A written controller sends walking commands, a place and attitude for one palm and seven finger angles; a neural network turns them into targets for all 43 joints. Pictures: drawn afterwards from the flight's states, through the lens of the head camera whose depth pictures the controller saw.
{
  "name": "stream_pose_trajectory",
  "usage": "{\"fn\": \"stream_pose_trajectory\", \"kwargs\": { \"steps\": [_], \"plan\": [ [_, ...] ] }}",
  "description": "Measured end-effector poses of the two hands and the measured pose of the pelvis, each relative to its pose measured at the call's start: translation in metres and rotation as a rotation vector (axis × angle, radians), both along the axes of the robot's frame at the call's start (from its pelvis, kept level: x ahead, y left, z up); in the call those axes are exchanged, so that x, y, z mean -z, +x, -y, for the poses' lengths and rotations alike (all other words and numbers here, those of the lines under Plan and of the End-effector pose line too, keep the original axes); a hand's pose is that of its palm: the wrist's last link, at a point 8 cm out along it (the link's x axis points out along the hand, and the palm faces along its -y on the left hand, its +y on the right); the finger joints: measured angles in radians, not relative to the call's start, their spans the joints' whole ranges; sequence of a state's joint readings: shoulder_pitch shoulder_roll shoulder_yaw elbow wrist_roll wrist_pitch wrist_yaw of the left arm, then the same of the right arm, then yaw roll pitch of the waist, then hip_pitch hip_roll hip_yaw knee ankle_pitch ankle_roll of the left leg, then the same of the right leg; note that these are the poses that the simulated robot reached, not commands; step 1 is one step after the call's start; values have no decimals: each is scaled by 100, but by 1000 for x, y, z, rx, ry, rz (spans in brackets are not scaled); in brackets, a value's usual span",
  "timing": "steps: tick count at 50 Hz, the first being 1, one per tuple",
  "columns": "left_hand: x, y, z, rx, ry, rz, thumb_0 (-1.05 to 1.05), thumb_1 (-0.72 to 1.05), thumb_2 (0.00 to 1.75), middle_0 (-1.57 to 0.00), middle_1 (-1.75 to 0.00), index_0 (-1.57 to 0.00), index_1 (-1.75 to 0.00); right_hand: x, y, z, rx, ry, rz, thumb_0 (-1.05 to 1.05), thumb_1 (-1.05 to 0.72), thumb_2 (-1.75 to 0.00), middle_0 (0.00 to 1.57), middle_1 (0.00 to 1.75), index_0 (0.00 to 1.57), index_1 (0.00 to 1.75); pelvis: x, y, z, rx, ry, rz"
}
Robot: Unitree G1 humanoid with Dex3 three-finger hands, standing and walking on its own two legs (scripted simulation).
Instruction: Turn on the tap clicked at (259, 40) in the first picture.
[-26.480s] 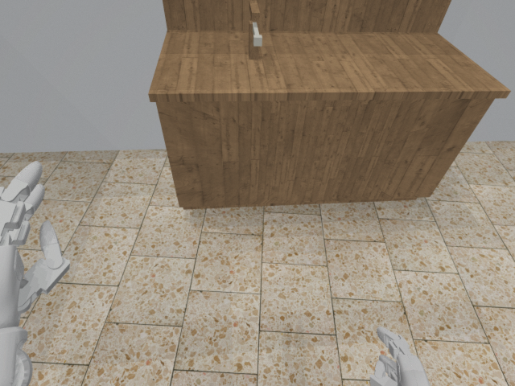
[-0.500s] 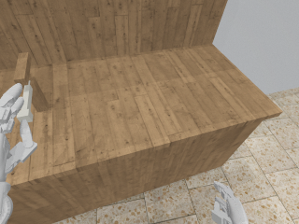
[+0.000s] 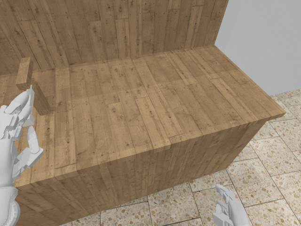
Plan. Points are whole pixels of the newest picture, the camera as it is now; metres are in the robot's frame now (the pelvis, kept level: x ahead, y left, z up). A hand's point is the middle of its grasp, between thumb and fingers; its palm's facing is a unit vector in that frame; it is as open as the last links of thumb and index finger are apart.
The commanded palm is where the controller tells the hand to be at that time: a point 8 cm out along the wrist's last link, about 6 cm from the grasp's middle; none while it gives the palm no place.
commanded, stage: look again from close up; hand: left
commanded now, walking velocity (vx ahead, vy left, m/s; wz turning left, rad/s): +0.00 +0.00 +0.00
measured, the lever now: (26, 119) +0.35 +0.39 +0.06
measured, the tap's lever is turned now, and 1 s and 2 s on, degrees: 0 0 0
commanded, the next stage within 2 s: turn the palm inward beside the body in 0.02 s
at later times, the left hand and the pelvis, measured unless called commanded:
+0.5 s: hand (52, 174) +0.18 +0.22 +0.12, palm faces +0.45 -0.84 -0.32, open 7.4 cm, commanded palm +0.15 +0.26 +0.16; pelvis -0.02 -0.05 -0.02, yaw +3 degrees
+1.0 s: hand (63, 156) +0.22 +0.21 +0.13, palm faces +0.51 -0.81 -0.27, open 7.4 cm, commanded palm +0.16 +0.24 +0.15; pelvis +0.04 -0.08 -0.02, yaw +4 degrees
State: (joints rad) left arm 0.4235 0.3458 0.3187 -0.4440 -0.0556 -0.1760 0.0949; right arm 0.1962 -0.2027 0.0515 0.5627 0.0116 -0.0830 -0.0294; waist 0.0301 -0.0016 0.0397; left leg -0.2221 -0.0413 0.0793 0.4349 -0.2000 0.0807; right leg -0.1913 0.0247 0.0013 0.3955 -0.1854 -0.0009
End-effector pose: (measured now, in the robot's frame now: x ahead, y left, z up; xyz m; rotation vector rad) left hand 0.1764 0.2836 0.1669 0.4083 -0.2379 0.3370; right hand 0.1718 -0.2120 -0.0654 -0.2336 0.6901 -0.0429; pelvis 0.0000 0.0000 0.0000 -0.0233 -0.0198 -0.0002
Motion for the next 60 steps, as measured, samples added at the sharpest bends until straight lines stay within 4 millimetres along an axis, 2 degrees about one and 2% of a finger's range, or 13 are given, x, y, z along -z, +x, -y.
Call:
{"fn": "stream_pose_trajectory", "kwargs": {
  "steps": [6,9,12,15,19,22,27,30,37,41,47,51,60],
  "plan": [
    [1,1,5,4,-3,-9,1,89,90,-21,-30,-20,-31,-1,-1,9,13,-11,0,1,-91,-90,20,30,20,30,0,0,4,1,-2,-3],
    [-28,17,-10,1,192,54,1,89,90,-22,-30,-21,-31,3,-2,9,-75,-63,-11,1,-91,-90,20,30,20,30,3,-6,10,-45,1,6],
    [-47,25,-29,-64,84,104,1,89,90,-22,-30,-21,-31,10,-2,14,-104,-46,-36,1,-91,-90,20,30,20,30,4,-8,15,-39,19,-1],
    [-35,18,-23,-67,-73,34,1,90,90,-21,-30,-20,-30,11,0,23,-64,-3,0,1,-90,-90,20,30,21,30,5,-5,17,-24,26,8],
    [10,-1,12,-33,-91,-185,1,90,90,-20,-30,-19,-30,11,7,34,-49,19,43,2,-90,-90,20,30,21,30,8,-7,23,-30,27,23],
    [34,-20,28,-50,-97,-218,1,90,90,-21,-30,-20,-30,10,12,40,-63,1,58,1,-91,-90,20,30,20,30,12,-12,35,-39,32,17],
    [18,-43,28,-197,-56,19,2,89,90,-22,-30,-21,-31,18,19,45,-132,-21,49,1,-91,-90,20,30,20,30,19,-16,57,-71,25,11],
    [5,-45,23,-261,-42,98,2,89,90,-22,-30,-21,-31,27,23,46,-161,-16,29,1,-91,-90,20,30,20,30,22,-16,67,-95,16,13],
    [23,-8,34,-211,-112,-154,1,90,90,-21,-30,-20,-30,42,38,56,-102,25,16,2,-90,-90,20,30,21,30,21,-4,77,-96,14,7],
    [29,6,48,-170,-130,-165,1,90,90,-21,-30,-20,-30,42,48,66,-53,33,25,2,-90,-90,20,30,21,30,22,11,79,-77,23,-29],
    [21,2,50,-189,-119,-73,1,89,90,-21,-30,-21,-31,37,58,83,-29,0,22,2,-91,-90,20,30,20,30,22,38,79,-66,35,-65],
    [28,-5,42,-219,-150,-115,1,90,90,-21,-30,-20,-30,35,63,89,-22,-25,23,1,-91,-90,20,30,20,30,20,46,75,-77,33,-71],
    [35,-12,54,-171,-193,-101,1,90,90,-21,-30,-20,-30,28,69,71,-58,-15,91,2,-91,-90,20,30,20,30,20,40,65,-88,28,-76]
  ]
}}
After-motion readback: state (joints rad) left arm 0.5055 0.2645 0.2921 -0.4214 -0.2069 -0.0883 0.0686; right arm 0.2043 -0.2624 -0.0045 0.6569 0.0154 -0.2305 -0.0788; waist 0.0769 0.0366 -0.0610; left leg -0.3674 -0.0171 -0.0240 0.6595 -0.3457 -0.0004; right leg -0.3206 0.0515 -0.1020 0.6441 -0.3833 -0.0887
